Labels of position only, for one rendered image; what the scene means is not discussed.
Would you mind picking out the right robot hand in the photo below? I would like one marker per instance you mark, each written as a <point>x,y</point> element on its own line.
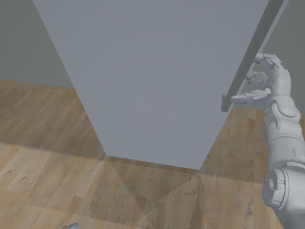
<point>278,82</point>

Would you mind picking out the handle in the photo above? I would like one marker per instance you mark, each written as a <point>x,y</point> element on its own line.
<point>260,33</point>

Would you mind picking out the robot right forearm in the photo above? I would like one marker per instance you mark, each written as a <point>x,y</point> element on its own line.
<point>283,134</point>

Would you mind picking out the right robot upper arm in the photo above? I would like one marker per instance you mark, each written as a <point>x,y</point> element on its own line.
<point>284,191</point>

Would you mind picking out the fridge door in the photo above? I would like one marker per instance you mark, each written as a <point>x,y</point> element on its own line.
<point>150,74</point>

